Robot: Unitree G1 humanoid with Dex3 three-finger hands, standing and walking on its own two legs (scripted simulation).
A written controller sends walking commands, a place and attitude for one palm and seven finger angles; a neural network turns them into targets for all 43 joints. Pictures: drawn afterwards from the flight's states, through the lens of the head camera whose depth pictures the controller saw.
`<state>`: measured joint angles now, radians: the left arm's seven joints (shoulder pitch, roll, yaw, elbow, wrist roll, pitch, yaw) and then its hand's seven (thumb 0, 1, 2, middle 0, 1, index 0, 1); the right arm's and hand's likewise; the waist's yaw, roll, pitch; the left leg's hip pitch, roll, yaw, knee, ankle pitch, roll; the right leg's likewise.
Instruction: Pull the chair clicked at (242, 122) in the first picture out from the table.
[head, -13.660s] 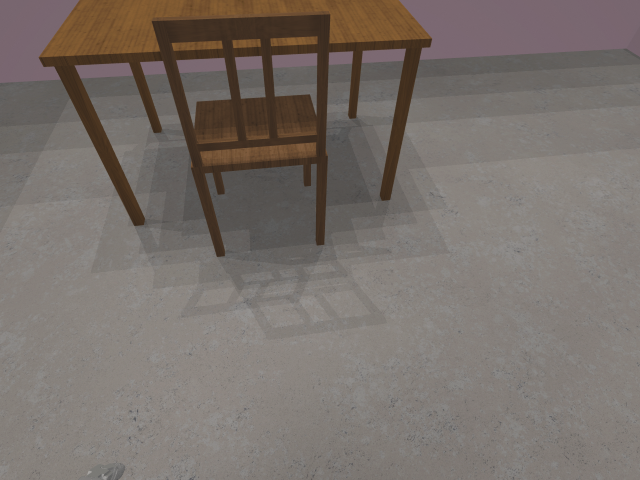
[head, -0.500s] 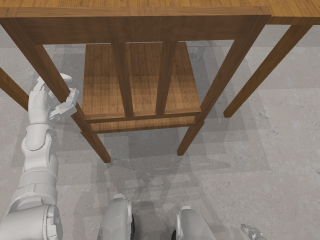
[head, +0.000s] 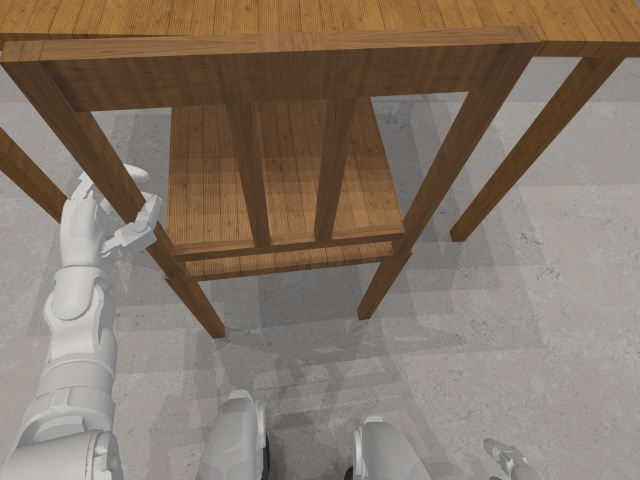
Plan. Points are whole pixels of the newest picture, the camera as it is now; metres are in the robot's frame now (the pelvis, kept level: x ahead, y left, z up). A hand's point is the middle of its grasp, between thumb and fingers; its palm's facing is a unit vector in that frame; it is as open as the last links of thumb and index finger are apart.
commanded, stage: step backward, pulling the chair out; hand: left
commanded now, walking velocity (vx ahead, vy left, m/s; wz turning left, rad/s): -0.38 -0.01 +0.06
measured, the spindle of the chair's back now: (253, 188) +0.46 +0.09 +0.04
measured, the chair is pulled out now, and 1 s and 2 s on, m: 0.03 0.12 0.19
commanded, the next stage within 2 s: none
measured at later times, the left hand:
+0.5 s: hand (163, 253) +0.37 +0.18 +0.04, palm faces +0.11 -0.98 -0.18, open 5.9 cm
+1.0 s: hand (167, 313) +0.30 +0.17 +0.04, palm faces +0.10 -0.98 -0.20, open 5.9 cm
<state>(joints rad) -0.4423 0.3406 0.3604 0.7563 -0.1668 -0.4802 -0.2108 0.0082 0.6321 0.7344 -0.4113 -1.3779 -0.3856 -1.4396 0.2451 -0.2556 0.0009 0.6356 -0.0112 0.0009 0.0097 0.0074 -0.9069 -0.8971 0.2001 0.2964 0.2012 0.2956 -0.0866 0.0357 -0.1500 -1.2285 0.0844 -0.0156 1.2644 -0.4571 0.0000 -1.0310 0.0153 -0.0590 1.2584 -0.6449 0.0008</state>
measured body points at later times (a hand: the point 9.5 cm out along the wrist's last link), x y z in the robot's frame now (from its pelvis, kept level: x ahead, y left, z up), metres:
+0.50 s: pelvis -0.01 +0.01 +0.10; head +0.09 +0.01 +0.54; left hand +0.36 +0.23 +0.06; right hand +0.08 -0.27 -0.03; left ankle +0.07 +0.12 -0.62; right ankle -0.03 -0.13 -0.62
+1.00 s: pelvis -0.06 +0.00 +0.10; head +0.02 +0.00 +0.54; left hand +0.29 +0.22 +0.06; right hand +0.04 -0.27 -0.03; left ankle +0.07 +0.12 -0.62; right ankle -0.03 -0.13 -0.62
